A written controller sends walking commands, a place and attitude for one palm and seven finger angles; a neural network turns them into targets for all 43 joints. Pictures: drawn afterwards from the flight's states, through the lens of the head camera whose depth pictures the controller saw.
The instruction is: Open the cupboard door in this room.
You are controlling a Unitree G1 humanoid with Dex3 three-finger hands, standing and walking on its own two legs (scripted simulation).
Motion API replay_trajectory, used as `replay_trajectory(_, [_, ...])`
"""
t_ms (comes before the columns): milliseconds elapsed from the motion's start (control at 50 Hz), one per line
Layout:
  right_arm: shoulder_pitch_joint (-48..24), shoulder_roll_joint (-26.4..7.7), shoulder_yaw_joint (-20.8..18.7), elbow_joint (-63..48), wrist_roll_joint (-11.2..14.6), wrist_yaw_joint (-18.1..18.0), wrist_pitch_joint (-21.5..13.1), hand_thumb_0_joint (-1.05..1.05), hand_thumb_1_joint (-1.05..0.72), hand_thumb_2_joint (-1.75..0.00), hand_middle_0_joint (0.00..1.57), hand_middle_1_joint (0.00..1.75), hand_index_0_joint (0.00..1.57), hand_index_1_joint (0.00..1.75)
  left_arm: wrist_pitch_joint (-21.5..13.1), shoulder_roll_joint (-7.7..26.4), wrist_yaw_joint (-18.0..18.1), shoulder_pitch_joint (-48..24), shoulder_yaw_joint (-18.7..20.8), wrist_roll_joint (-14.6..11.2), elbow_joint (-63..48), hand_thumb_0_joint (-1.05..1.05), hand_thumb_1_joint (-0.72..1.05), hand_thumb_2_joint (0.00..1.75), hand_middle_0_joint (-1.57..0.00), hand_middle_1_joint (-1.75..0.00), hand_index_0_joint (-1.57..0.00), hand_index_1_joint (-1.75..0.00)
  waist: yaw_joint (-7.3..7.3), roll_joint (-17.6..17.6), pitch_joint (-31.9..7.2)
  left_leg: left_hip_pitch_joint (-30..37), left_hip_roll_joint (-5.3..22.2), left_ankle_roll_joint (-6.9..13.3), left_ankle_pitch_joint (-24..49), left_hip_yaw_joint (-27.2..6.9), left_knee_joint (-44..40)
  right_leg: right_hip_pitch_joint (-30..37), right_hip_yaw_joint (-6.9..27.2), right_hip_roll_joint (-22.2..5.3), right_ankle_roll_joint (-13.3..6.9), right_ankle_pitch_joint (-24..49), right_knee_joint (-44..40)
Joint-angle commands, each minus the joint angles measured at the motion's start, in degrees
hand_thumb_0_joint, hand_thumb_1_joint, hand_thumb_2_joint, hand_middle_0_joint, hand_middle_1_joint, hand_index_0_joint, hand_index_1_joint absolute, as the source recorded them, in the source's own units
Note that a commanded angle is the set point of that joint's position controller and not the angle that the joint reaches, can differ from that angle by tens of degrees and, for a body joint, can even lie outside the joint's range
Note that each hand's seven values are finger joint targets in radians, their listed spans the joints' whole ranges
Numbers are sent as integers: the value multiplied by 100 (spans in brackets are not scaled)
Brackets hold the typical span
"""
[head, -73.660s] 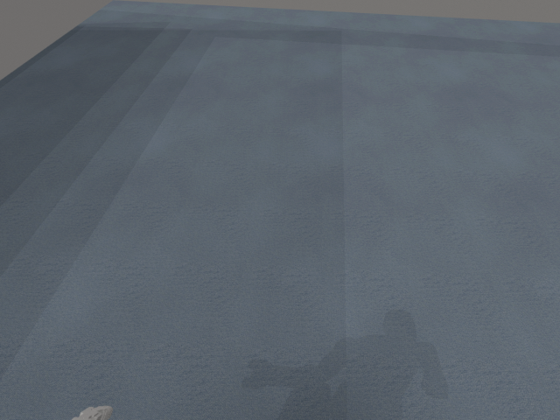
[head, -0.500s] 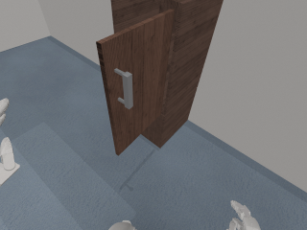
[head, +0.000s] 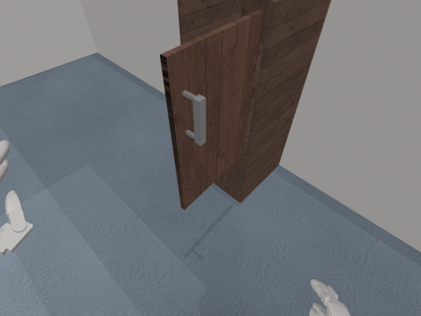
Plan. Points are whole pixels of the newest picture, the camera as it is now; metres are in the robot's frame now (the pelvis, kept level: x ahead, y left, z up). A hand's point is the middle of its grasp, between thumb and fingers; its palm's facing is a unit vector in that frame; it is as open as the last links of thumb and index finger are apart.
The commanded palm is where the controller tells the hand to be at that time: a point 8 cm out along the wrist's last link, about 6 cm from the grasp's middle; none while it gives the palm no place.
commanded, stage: let the arm hang, fingers relaxed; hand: left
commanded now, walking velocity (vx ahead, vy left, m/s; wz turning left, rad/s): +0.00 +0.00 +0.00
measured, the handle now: (193, 118) +0.56 +0.08 +0.06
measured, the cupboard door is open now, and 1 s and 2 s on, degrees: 93 93 93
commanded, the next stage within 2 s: look to check the result in 1.10 s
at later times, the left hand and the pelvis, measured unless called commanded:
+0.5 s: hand out of the picture -0.05 +0.19 -0.16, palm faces +0.08 -0.97 -0.23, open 7.1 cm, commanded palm none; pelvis -0.02 +0.00 +0.01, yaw +4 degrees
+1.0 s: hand out of the picture -0.02 +0.18 -0.16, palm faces +0.07 -0.98 -0.21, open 7.3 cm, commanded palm none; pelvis -0.02 +0.01 +0.01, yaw +3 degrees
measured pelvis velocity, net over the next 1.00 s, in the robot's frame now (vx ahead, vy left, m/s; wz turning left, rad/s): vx -0.02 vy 0.01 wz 0.05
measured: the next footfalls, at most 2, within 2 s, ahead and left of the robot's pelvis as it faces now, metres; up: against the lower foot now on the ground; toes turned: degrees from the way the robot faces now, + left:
none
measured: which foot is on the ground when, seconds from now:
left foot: down 0.00-1.00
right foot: down 0.00-1.00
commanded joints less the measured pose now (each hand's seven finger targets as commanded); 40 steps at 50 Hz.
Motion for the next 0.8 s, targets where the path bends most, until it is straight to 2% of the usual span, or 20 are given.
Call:
replay_trajectory(0, [-237, -1395, -543, 245, -16, 411, 48, 0, -90, -90, 20, 30, 20, 30, 1228, -435, -795, -496, -1635, 319, 3364, 0, 90, 90, -20, -30, -20, -30, -154, 640, -252, -332, 1107, 616, 2715, -1346, -786, -680, 297, -432, 188, 330, 1165])
replay_trajectory(20, [-327, -1188, -468, 179, -86, 350, 158, 0, -90, -90, 20, 30, 20, 30, 1328, -647, -797, -770, -1735, 321, 3473, 0, 90, 90, -20, -30, -20, -30, -88, 457, -342, -588, 1298, 828, 2881, -1745, -1004, -662, 359, -262, 202, -704, 1626])
replay_trajectory(40, [-224, -1183, -385, 115, -158, 318, 230, 0, -90, -90, 20, 30, 20, 30, 1350, -587, -807, -1050, -1742, 316, 3644, 0, 90, 90, -20, -30, -20, -30, -179, 300, -404, -518, 1413, 1023, 3076, -2192, -1251, -845, 455, -147, 238, -1254, 2040])
replay_trajectory(60, [-213, -1246, -368, 121, -221, 291, 263, 0, -90, -90, 20, 30, 20, 30, 1327, -502, -805, -1268, -1759, 301, 3920, 0, 90, 90, -20, -30, -20, -30, -157, 19, -428, -265, 1453, 1134, 3577, -2356, -1268, -986, 643, -138, 237, -1378, 2228])
replay_trajectory(80, [-277, -1275, -359, 166, -256, 275, 304, 0, -90, -90, 20, 30, 20, 30, 1282, -439, -790, -1378, -1783, 281, 4298, 0, 90, 90, -20, -30, -20, -30, -66, -233, -556, 103, 1392, 1146, 4256, -2161, -1065, -921, 707, -182, 228, -1261, 1937])
replay_trajectory(100, [-409, -1286, -356, 224, -242, 263, 359, 0, -90, -90, 20, 30, 20, 30, 1258, -361, -770, -1385, -1797, 270, 4754, 0, 90, 90, -20, -30, -20, -30, 63, -320, -646, 268, 1245, 1032, 4560, -1799, -877, -550, 674, -207, 230, -845, 1293])
replay_trajectory(120, [-540, -1275, -337, 288, -201, 259, 413, 0, -90, -90, 20, 30, 20, 30, 1244, -241, -756, -1366, -1825, 274, 5239, 0, 90, 90, -20, -30, -20, -30, 160, -267, -712, 238, 972, 769, 4335, -1405, -767, -36, 655, -205, 211, -12, 551])
replay_trajectory(140, [-592, -1137, -318, 411, -126, 257, 463, 0, -90, -90, 20, 30, 20, 30, 1221, -103, -737, -1260, -1830, 274, 5719, 0, 90, 90, -20, -30, -20, -30, 200, -261, -739, -39, 531, 442, 3362, -975, -568, 586, 967, -378, 149, 1392, -97])
replay_trajectory(160, [-484, -849, -278, 554, -53, 285, 528, 0, -90, -90, 20, 30, 20, 30, 1213, 29, -731, -1356, -1899, 274, 6129, 0, 90, 90, -20, -30, -20, -30, 44, -335, -587, -164, 121, 123, 1761, -587, -536, 574, 1488, -868, -25, 1859, -494])
replay_trajectory(180, [-339, -700, -244, 720, -36, 304, 604, 0, -90, -90, 20, 30, 20, 30, 1215, 99, -743, -1572, -1975, 250, 6475, 0, 90, 90, -20, -30, -20, -30, -107, -403, -386, 8, -112, -4, 829, -387, -513, 245, 1773, -1186, -208, 1804, -816])
replay_trajectory(200, [-315, -658, -243, 898, -71, 272, 663, 0, -90, -90, 20, 30, 20, 30, 1181, 96, -735, -1764, -2006, 238, 6805, 0, 90, 90, -20, -30, -20, -30, -160, -881, -408, 187, -158, -26, 714, -307, -464, 208, 1855, -1114, -269, 2129, -909])
replay_trajectory(220, [-248, -675, -262, 1038, -72, 251, 697, 0, -90, -90, 20, 30, 20, 30, 1175, 38, -714, -1854, -2047, 222, 7073, 0, 90, 90, -20, -30, -20, -30, -182, -1037, -395, 335, -120, -22, 733, -312, -498, 237, 1676, -1050, -260, 2324, -955])
replay_trajectory(240, [-193, -609, -250, 1225, -52, 238, 706, 0, -90, -90, 20, 30, 20, 30, 1176, -81, -702, -1864, -2090, 195, 7347, 0, 90, 90, -20, -30, -20, -30, -191, -660, -298, 460, -88, -26, 878, -308, -629, 214, 1603, -1005, -228, 2361, -983])
replay_trajectory(280, [-134, -489, -252, 1501, -95, 193, 709, 0, -90, -90, 20, 30, 20, 30, 1193, -392, -679, -1775, -2042, 181, 7716, 0, 90, 90, -20, -30, -20, -30, -171, 511, -282, 741, 117, 6, 1331, -468, -972, 153, 1347, -732, -146, 1644, -973])
replay_trajectory(300, [-156, -470, -222, 1617, -90, 187, 717, 0, -90, -90, 20, 30, 20, 30, 1224, -386, -686, -1736, -2083, 161, 7898, 0, 90, 90, -20, -30, -20, -30, -119, 873, -197, 628, 213, 51, 1288, -588, -1154, 220, 1230, -621, -117, 1238, -991])
replay_trajectory(320, [-144, -508, -221, 1680, -80, 176, 725, 0, -90, -90, 20, 30, 20, 30, 1231, -404, -685, -1656, -2092, 160, 8061, 0, 90, 90, -20, -30, -20, -30, -61, 781, -202, 601, 275, 80, 1264, -648, -1189, 329, 1175, -554, -93, 1070, -1074])
replay_trajectory(360, [-29, -509, -212, 1878, -69, 168, 744, 0, -90, -90, 20, 30, 20, 30, 1251, -457, -700, -1663, -2147, 155, 8348, 0, 90, 90, -20, -30, -20, -30, -81, 417, -32, 489, 307, 90, 874, -723, -1403, 313, 1120, -511, -102, 583, -1233])
replay_trajectory(440, [209, -491, -219, 2191, -57, 156, 750, 0, -90, -90, 20, 30, 20, 30, 1259, -514, -696, -1616, -2189, 155, 8750, 0, 90, 90, -20, -30, -20, -30, -93, -10, 249, 485, 323, 104, 629, -730, -1597, 189, 1071, -506, -106, 180, -1409])
replay_trajectory(600, [557, -365, -196, 2511, -71, 142, 748, 0, -90, -90, 20, 30, 20, 30, 1276, -618, -659, -1455, -2187, 147, 9057, 0, 90, 90, -20, -30, -20, -30, -73, -200, 383, 416, 304, 112, 457, -717, -1717, 104, 1055, -506, -98, -150, -1390])
replay_trajectory(780, [696, -205, -197, 2601, -86, 146, 723, 0, -90, -90, 20, 30, 20, 30, 1262, -704, -632, -1436, -2153, 160, 9066, 0, 90, 90, -20, -30, -20, -30, -58, -147, 512, 305, 275, 106, 498, -695, -1729, 49, 1061, -512, -90, -98, -1302])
